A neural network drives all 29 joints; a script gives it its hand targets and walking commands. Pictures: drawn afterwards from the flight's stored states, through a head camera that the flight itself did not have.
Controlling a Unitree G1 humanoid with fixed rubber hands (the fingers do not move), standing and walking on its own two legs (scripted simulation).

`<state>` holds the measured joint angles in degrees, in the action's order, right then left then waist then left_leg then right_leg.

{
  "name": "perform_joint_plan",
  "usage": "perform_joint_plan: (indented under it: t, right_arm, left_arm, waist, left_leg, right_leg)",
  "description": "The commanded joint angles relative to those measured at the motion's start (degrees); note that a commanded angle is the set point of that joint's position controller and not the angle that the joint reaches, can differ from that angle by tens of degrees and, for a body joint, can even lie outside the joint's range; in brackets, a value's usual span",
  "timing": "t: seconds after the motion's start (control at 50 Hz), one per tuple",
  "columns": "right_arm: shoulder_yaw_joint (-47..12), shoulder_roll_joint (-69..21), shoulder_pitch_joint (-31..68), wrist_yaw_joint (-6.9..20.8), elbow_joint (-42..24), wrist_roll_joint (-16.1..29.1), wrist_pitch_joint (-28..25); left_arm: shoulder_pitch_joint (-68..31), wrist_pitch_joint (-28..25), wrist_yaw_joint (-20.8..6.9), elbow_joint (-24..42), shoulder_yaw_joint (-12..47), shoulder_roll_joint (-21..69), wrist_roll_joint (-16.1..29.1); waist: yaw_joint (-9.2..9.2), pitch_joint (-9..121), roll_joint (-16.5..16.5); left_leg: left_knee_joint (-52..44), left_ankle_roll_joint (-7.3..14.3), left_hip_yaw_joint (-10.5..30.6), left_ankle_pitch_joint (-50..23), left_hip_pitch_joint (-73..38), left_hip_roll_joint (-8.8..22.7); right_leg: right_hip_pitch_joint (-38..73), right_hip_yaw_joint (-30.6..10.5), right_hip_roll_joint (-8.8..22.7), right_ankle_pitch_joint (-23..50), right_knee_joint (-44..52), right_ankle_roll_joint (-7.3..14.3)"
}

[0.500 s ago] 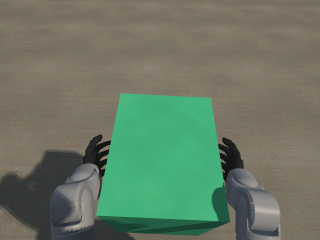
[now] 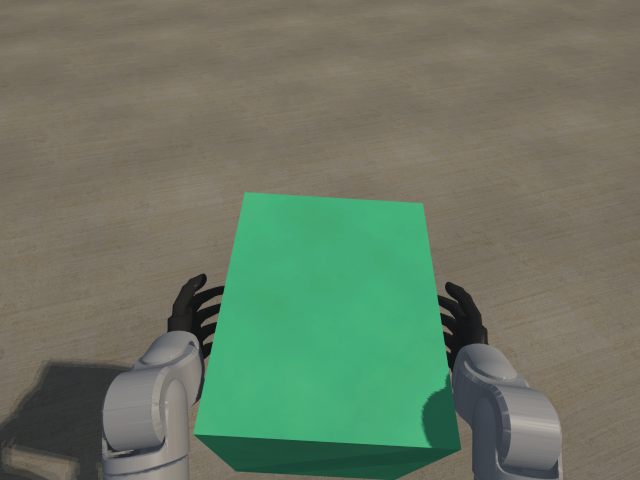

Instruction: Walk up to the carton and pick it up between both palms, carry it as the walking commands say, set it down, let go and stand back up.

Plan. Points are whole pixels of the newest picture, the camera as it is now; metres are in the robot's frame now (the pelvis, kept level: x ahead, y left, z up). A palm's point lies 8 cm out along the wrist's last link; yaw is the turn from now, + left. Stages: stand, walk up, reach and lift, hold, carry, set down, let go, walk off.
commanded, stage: carry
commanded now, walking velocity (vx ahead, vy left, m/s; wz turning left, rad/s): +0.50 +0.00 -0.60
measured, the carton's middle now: (324, 345) +0.30 +0.01 +0.02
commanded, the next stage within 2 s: none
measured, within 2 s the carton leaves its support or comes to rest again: neither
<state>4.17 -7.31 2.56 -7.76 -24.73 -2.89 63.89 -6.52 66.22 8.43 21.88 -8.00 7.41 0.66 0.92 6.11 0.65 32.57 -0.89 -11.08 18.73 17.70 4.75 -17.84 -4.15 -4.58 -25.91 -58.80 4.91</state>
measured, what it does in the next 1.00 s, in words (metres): walks ahead, turning right: right foot, then left foot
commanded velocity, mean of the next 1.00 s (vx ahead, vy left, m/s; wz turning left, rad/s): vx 0.26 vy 0.00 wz -0.31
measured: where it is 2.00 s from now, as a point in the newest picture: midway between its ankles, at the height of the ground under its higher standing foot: (430, 346)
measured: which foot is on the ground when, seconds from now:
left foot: down 0.00-0.20, up 0.22-0.40, down 0.42-0.72, up 0.74-0.98, down 1.00-1.00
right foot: up 0.00-0.14, down 0.16-0.42, up 0.44-0.68, down 0.70-1.00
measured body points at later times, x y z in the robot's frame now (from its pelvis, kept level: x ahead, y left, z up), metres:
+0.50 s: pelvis +0.35 -0.09 +0.00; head +0.38 -0.09 +0.45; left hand +0.66 -0.01 +0.06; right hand +0.57 -0.31 +0.07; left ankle +0.33 +0.01 -0.73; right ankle +0.17 -0.16 -0.67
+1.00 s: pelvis +0.64 -0.25 -0.01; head +0.68 -0.25 +0.44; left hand +0.96 -0.20 +0.06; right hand +0.84 -0.49 +0.07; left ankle +0.78 -0.21 -0.73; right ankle +0.52 -0.29 -0.72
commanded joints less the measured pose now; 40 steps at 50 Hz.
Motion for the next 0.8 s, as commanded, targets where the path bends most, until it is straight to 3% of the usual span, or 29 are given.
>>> perform_joint_plan:
  t: [0.0,0.06,0.12,0.14,0.16,0.18,0.2,0.24,0.26,0.28,0.3,0.32,0.34,0.36,0.38,0.4,0.42,0.44,0.46,0.52,0.58,0.64,0.66,0.68,0.7,0.72,0.74,0.76,0.78]
  right_arm:
    - [-35.29,-46.37,21.97,5.41,-8.41,16.16,-0.03]
    - [-37.18,-46.43,28.58,6.00,-12.13,18.96,0.59]
    - [-36.64,-45.84,28.37,6.46,-12.78,21.42,1.19]
    - [-37.04,-45.59,31.77,6.51,-14.90,22.30,1.05]
    - [-36.92,-45.49,31.47,6.57,-14.36,22.02,1.62]
    - [-37.74,-46.40,28.24,6.85,-13.30,20.87,2.08]
    - [-37.13,-47.06,26.01,7.03,-10.84,20.49,2.46]
    - [-35.30,-49.22,22.87,6.68,-9.55,19.68,0.89]
    - [-36.39,-50.69,24.03,6.40,-11.45,20.15,0.02]
    - [-37.17,-52.25,23.78,6.43,-12.65,20.44,-0.62]
    - [-37.32,-52.31,24.46,6.39,-14.32,20.59,-1.23]
    - [-38.33,-52.40,25.73,6.41,-17.29,21.19,-2.06]
    - [-38.21,-52.97,24.46,6.29,-17.42,20.95,-2.57]
    - [-37.57,-52.68,22.69,6.16,-17.64,20.47,-3.52]
    - [-36.99,-52.97,22.44,6.19,-18.04,20.27,-4.26]
    - [-36.62,-51.63,24.67,6.06,-18.49,20.47,-4.49]
    - [-35.13,-50.29,21.86,5.86,-15.95,19.70,-4.61]
    - [-33.01,-48.78,18.03,5.33,-12.32,17.07,-4.78]
    - [-34.22,-49.62,19.16,5.56,-13.51,16.91,-4.48]
    - [-35.82,-48.34,19.53,6.35,-11.88,17.68,-2.29]
    - [-37.00,-46.46,22.88,6.42,-14.52,19.62,-0.98]
    - [-37.43,-45.82,25.16,7.13,-17.34,22.20,-0.08]
    - [-36.92,-45.69,23.14,7.02,-15.80,22.20,0.43]
    - [-36.85,-44.64,24.55,7.15,-16.84,22.60,0.53]
    - [-37.67,-46.08,23.14,7.17,-16.94,21.62,0.86]
    - [-37.25,-46.04,21.98,7.30,-13.45,20.82,1.40]
    - [-37.62,-48.41,23.29,7.46,-13.86,21.71,1.02]
    - [-37.21,-49.73,22.00,6.95,-13.46,21.25,0.68]
    - [-37.87,-51.18,23.34,7.15,-15.33,21.43,-0.09]
  left_arm:
    - [-19.45,-0.95,-7.95,9.29,39.57,45.57,14.12]
    - [-21.07,-0.54,-7.33,10.42,39.08,46.07,13.32]
    - [-22.63,-0.40,-5.83,13.04,39.92,46.07,13.38]
    - [-22.82,-0.53,-5.61,13.14,40.06,46.80,13.77]
    - [-20.68,-0.46,-5.40,12.42,39.13,45.90,13.23]
    - [-21.03,-0.31,-5.17,11.80,39.15,45.78,12.40]
    - [-20.90,-0.10,-5.20,11.68,40.10,47.02,12.27]
    - [-21.89,-0.83,-5.79,14.25,42.31,49.77,14.03]
    - [-20.98,-1.02,-6.19,14.35,42.64,50.49,14.45]
    - [-21.04,-1.48,-6.66,14.43,43.80,52.14,15.69]
    - [-21.46,-2.03,-7.00,14.52,44.10,53.07,16.39]
    - [-21.18,-2.64,-7.21,15.66,44.02,53.34,16.59]
    - [-21.52,-3.38,-7.66,17.44,44.97,54.19,17.61]
    - [-23.71,-4.05,-7.91,19.61,45.97,53.91,18.50]
    - [-25.79,-4.64,-8.11,21.39,47.04,53.16,19.34]
    - [-25.33,-4.34,-7.91,20.56,47.07,53.13,19.07]
    - [-25.12,-4.33,-7.90,20.03,46.73,50.45,18.72]
    - [-24.56,-4.16,-7.97,19.28,46.97,50.09,19.03]
    - [-23.91,-3.97,-8.24,19.17,46.60,49.84,18.23]
    - [-20.24,-2.75,-7.59,15.00,44.21,47.83,15.52]
    - [-18.45,-1.74,-6.57,14.01,42.78,46.82,13.98]
    - [-19.89,-1.77,-5.14,17.10,43.06,46.94,13.76]
    - [-19.89,-1.39,-4.99,17.14,42.45,46.82,13.22]
    - [-18.07,-1.47,-4.77,16.80,41.59,46.64,12.94]
    - [-18.35,-1.25,-4.99,15.65,41.39,46.94,12.91]
    - [-17.95,-1.11,-4.90,14.05,42.00,46.58,12.29]
    - [-20.27,-1.32,-5.23,15.38,42.11,48.29,12.78]
    - [-18.43,-1.18,-5.49,15.32,42.29,49.37,13.16]
    - [-19.14,-1.63,-5.98,16.11,43.79,51.58,14.14]
  waist:
    - [-2.69,9.82,-6.12]
    - [-2.57,7.27,-10.67]
    - [-0.59,16.36,-16.68]
    - [1.51,19.04,-13.68]
    - [2.91,19.82,0.95]
    - [1.55,19.58,14.90]
    - [1.59,19.00,11.96]
    - [1.79,15.92,-1.44]
    - [2.10,16.48,-1.00]
    - [2.36,17.32,4.78]
    - [2.12,18.03,6.31]
    - [1.27,18.99,6.72]
    - [0.33,22.45,6.51]
    - [-2.11,26.77,2.42]
    - [-4.36,29.80,-1.80]
    - [-2.15,32.93,-15.21]
    - [-1.67,32.57,-17.99]
    - [-2.59,27.46,-18.50]
    - [-3.26,22.59,-13.95]
    - [-3.03,10.11,-7.84]
    - [-3.44,6.90,-13.02]
    - [-1.92,15.77,-18.91]
    - [-0.02,18.82,-16.39]
    - [2.40,22.10,-10.26]
    - [1.00,24.58,8.83]
    - [1.31,24.87,11.01]
    - [1.51,22.77,7.40]
    - [1.51,19.55,2.65]
    - [1.49,18.23,2.61]
  left_leg:
    - [-15.11,8.97,15.69,-25.37,-31.45,23.47]
    - [-13.48,4.53,5.62,-32.65,-28.05,20.86]
    - [5.95,-2.12,-9.07,-56.54,-28.75,12.25]
    - [17.03,-4.05,-8.32,-54.21,-18.47,9.89]
    - [30.22,-6.74,-5.56,-31.84,2.97,4.14]
    - [41.04,-7.04,-0.69,15.49,24.92,-5.96]
    - [44.08,-6.04,7.60,22.98,32.24,-4.66]
    - [36.90,-5.27,8.97,21.75,37.05,-1.21]
    - [30.52,-5.02,7.90,21.87,39.13,-1.46]
    - [24.89,-4.15,8.64,24.75,39.53,-1.40]
    - [18.91,-3.72,9.47,22.79,36.49,-1.33]
    - [6.97,-3.18,10.79,16.78,26.94,-0.86]
    - [-2.65,-2.78,8.40,7.01,11.69,-2.21]
    - [-16.92,-2.34,7.34,-8.66,-9.75,-2.38]
    - [-18.36,-1.33,8.22,-28.37,-33.02,2.62]
    - [-8.35,3.28,22.11,-55.69,-52.67,18.67]
    - [-4.92,6.86,22.83,-67.80,-57.30,21.86]
    - [-3.84,9.85,22.34,-72.00,-55.05,22.95]
    - [-6.70,9.57,20.66,-58.74,-48.49,22.28]
    - [-11.83,6.66,13.98,-46.54,-41.94,20.50]
    - [-8.56,4.24,7.10,-63.91,-45.25,17.27]
    - [4.32,-1.98,-6.46,-84.41,-40.52,10.10]
    - [15.34,-4.02,-8.66,-78.19,-30.57,8.07]
    - [27.02,-5.96,-6.63,-55.92,-10.26,4.61]
    - [41.35,-6.93,-1.87,2.42,17.47,-3.68]
    - [47.05,-5.63,4.42,19.19,25.73,-6.34]
    - [48.94,-5.35,6.54,19.69,30.53,-4.72]
    - [47.38,-4.49,6.96,20.97,36.15,-3.06]
    - [41.33,-2.71,8.34,21.94,39.43,-1.50]
  right_leg:
    - [-27.90,4.02,9.30,-1.12,5.84,-3.77]
    - [-21.49,8.64,7.46,4.62,20.63,-3.23]
    - [-2.56,17.77,-4.50,16.38,33.07,-1.25]
    - [10.60,11.48,-4.71,17.87,33.61,1.25]
    - [24.92,-13.07,6.80,30.64,33.29,7.47]
    - [38.50,-38.12,18.04,56.55,34.01,16.35]
    - [41.45,-40.30,20.13,71.51,30.05,20.27]
    - [44.46,-27.71,16.78,74.08,29.41,12.82]
    - [46.78,-23.48,14.74,73.72,28.53,9.63]
    - [47.44,-23.00,13.23,75.08,27.38,8.89]
    - [44.08,-23.62,12.99,76.26,26.51,8.45]
    - [37.89,-22.82,12.11,74.40,26.01,7.00]
    - [29.10,-17.11,8.73,75.34,23.89,4.54]
    - [17.54,-8.28,4.36,70.76,16.90,0.82]
    - [0.59,-1.79,2.55,47.65,8.37,-1.23]
    - [-19.04,2.19,0.63,5.25,-0.45,-3.80]
    - [-26.45,2.92,2.27,-2.02,-7.13,-3.67]
    - [-31.33,3.72,3.89,-2.01,-9.47,-3.30]
    - [-30.98,3.30,5.82,-0.41,-4.45,-3.40]
    - [-35.81,6.95,7.68,0.58,2.15,-2.95]
    - [-36.04,12.84,4.77,4.61,12.87,-3.42]
    - [-10.80,22.39,-5.99,20.56,33.44,-3.33]
    - [3.99,20.45,-6.41,31.74,39.07,-1.80]
    - [23.73,8.04,1.02,56.32,34.25,3.04]
    - [46.21,-15.42,17.64,107.60,24.65,11.65]
    - [48.93,-22.54,22.99,117.01,26.74,16.25]
    - [48.71,-22.01,24.01,107.18,27.36,17.18]
    - [49.08,-19.52,21.79,101.23,28.45,13.06]
    - [49.83,-19.02,20.43,96.54,28.40,10.39]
